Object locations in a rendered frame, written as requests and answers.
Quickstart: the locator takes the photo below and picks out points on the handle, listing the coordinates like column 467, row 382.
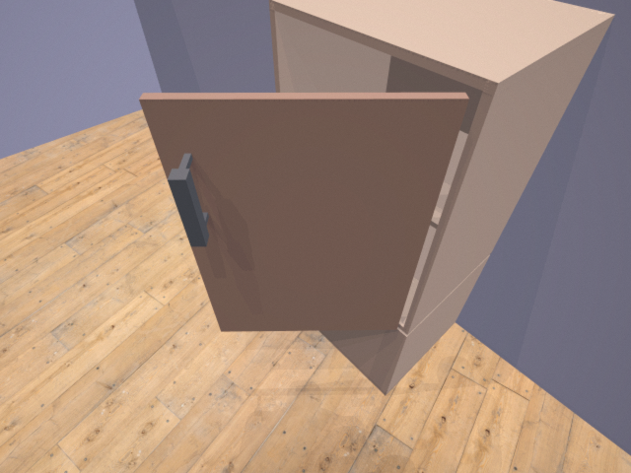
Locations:
column 183, row 189

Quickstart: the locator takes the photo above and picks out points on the cupboard door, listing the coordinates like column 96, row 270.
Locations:
column 319, row 203

